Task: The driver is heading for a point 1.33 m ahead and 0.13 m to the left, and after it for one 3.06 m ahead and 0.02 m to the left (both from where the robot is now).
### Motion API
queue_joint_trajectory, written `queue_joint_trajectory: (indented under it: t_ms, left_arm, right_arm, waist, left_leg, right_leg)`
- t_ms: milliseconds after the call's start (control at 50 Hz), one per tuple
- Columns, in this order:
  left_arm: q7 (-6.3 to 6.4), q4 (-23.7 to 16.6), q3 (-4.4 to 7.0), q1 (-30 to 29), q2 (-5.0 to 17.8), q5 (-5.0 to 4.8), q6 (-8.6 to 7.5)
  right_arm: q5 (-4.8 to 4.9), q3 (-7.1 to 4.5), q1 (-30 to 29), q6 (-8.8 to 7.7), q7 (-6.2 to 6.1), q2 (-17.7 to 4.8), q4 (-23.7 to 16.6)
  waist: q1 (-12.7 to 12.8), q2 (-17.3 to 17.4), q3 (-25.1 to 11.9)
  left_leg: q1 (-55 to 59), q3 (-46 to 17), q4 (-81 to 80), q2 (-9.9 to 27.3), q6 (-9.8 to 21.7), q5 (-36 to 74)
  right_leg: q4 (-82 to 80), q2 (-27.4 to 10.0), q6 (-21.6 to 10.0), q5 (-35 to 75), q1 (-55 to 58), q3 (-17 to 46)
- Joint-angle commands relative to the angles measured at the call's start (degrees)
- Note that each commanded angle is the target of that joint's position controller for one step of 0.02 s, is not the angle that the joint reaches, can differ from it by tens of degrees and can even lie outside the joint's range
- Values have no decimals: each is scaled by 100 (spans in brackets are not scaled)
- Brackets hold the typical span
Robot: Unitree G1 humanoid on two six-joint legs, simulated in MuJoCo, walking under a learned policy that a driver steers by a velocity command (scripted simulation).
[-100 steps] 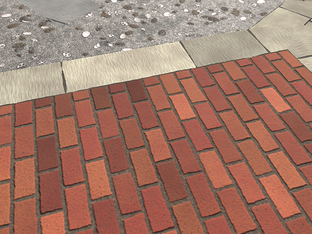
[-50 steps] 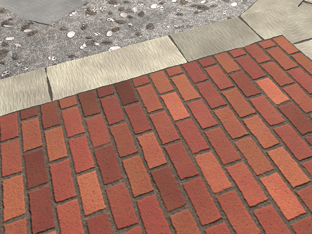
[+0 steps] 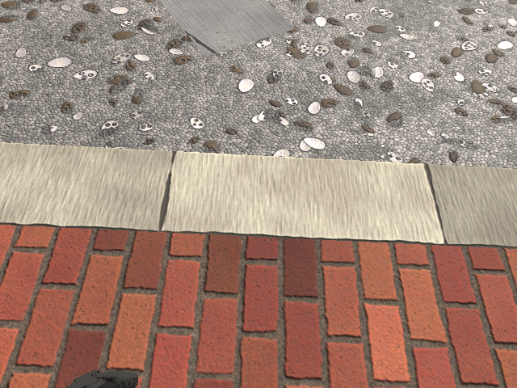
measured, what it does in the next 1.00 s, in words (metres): walks ahead, turning left: right foot, then left foot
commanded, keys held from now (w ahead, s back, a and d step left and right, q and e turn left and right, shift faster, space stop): w+q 0.50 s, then w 0.50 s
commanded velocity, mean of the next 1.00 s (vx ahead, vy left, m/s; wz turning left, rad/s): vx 0.50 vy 0.00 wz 0.42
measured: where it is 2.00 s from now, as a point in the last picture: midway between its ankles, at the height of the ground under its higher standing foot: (142, 213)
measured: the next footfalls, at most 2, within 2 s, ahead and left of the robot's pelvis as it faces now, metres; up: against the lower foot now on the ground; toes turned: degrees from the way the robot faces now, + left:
right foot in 0.12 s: +0.26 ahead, -0.13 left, +0.00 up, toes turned +6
left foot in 0.66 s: +0.45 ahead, +0.16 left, +0.00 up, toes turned +26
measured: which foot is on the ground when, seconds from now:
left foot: down 0.00-0.14, up 0.16-0.64, down 0.66-1.00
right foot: up 0.00-0.10, down 0.12-0.66, up 0.68-1.00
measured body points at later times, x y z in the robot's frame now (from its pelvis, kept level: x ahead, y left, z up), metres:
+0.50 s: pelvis +0.26 -0.03 +0.00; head +0.29 -0.02 +0.45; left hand +0.18 +0.23 -0.12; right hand +0.51 -0.21 -0.10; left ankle +0.35 +0.14 -0.68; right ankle +0.22 -0.14 -0.74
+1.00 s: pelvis +0.49 +0.11 +0.00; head +0.50 +0.13 +0.45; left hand +0.50 +0.39 -0.13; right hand +0.59 -0.13 -0.12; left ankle +0.41 +0.14 -0.74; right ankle +0.67 +0.01 -0.67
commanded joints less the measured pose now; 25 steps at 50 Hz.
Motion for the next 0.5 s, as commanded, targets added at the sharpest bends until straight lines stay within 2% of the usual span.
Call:
queue_joint_trajectory:
  t_ms: [20, 60, 80, 100, 120, 140, 160, 180, 200, 220, 240, 260, 300, 340, 420, 460, 500]
  left_arm:
    - [-15, -732, 42, -898, 440, -52, -157]
    - [10, -700, 70, -489, 582, -83, -214]
    - [56, -567, 122, 19, 713, -100, -244]
    - [123, -345, 197, 774, 881, -111, -293]
    - [209, -196, 271, 1603, 1095, -25, -362]
    - [302, -233, 365, 2286, 1582, 159, -356]
    - [246, -238, 423, 1983, 1708, 111, -267]
    - [211, -367, 332, 1486, 1133, 57, -204]
    - [194, -395, 218, 1185, 682, 1, -200]
    - [186, -346, 169, 1101, 550, 21, -212]
    - [201, -238, 159, 1217, 557, 3, -250]
    - [189, -157, 168, 1303, 590, -20, -297]
    - [141, -53, 192, 1516, 637, -92, -422]
    - [125, 12, 219, 1639, 689, -122, -476]
    - [124, 162, 225, 1931, 688, -110, -455]
    - [125, 207, 233, 1992, 724, -110, -444]
    - [151, 265, 256, 2131, 824, -116, -430]
  right_arm:
    - [-54, -188, 435, -27, -69, -917, -237]
    - [-61, -220, 139, -37, -110, -1040, -364]
    - [-65, -241, -90, -55, -98, -1128, -446]
    - [-51, -257, -217, -86, -47, -1192, -489]
    - [11, -233, -290, -130, 12, -1083, -566]
    - [171, -82, -3, -144, 27, -467, -797]
    - [196, -85, 495, -91, 0, -562, -928]
    - [13, -110, 355, 26, -44, -824, -719]
    - [-61, -97, -71, 60, 21, -793, -726]
    - [-67, -83, -247, 87, 76, -670, -776]
    - [-149, -81, -369, 145, 137, -628, -846]
    - [-176, -69, -339, 218, 190, -584, -841]
    - [-168, -59, -515, 298, 265, -546, -964]
    - [-172, -40, -895, 330, 327, -518, -1126]
    - [-156, 20, -1674, 313, 407, -436, -1421]
    - [-147, 80, -2040, 286, 457, -347, -1543]
    - [-156, 126, -2447, 270, 508, -302, -1700]
  waist:
    - [-56, 720, 71]
    - [227, 785, 0]
    - [476, 797, -184]
    - [811, 634, -580]
    - [1197, 379, -1155]
    - [1235, -572, -2072]
    - [752, -1704, -2469]
    - [580, -607, -1508]
    - [616, 49, -762]
    - [539, 100, -418]
    - [498, -154, -251]
    - [448, -275, -199]
    - [425, -339, -242]
    - [449, -300, -192]
    - [573, -241, -8]
    - [648, -257, 64]
    - [764, -276, 155]
  left_leg:
    - [404, -1158, 196, 1507, 561, 3289]
    - [203, -1225, 451, 1526, 356, 3573]
    - [-43, -1175, 835, 1444, 208, 4153]
    - [-188, -1053, 1669, 1222, 82, 4528]
    - [-830, -866, 2876, 877, -25, 3752]
    - [-2011, -291, 4633, 365, -159, 985]
    - [-3122, 69, 5639, -23, -198, -1596]
    - [-3513, 64, 6046, 503, -195, -1104]
    - [-3479, 174, 5829, 695, -245, -625]
    - [-3353, 233, 5544, 860, -280, -413]
    - [-3273, 267, 5347, 993, -314, -344]
    - [-3166, 344, 5317, 1036, -338, -287]
    - [-3313, 409, 5268, 1074, -344, -90]
    - [-3718, 443, 5157, 1155, -375, 240]
    - [-4154, 633, 4342, 1194, -468, 998]
    - [-3955, 833, 3619, 1189, -458, 1412]
    - [-3747, 1075, 2980, 1186, -394, 1530]
  right_leg:
    - [-568, 317, -98, -13, -149, -153]
    - [-1076, 428, -232, -205, 743, -86]
    - [-1234, 578, -326, -435, 1575, -123]
    - [-1486, 677, -427, -391, 2549, -197]
    - [-1598, 170, -600, -472, 3864, 197]
    - [-1661, -1480, -913, -1185, 5326, 1958]
    - [-2403, -2233, -1454, -1380, 5611, 4310]
    - [-2488, -2034, -1406, -2198, 4732, 3792]
    - [-2635, -1682, -1295, -2102, 3903, 2811]
    - [-2827, -1401, -1142, -1588, 3385, 2089]
    - [-2943, -1225, -1078, -1107, 3096, 1583]
    - [-3028, -1106, -1027, -724, 2922, 1197]
    - [-3125, -1100, -1066, 38, 2975, 768]
    - [-3250, -1127, -1115, 333, 3132, 388]
    - [-3310, -984, -1067, 769, 3361, -366]
    - [-3279, -900, -986, 880, 3368, -720]
    - [-3271, -968, -947, 953, 3468, -925]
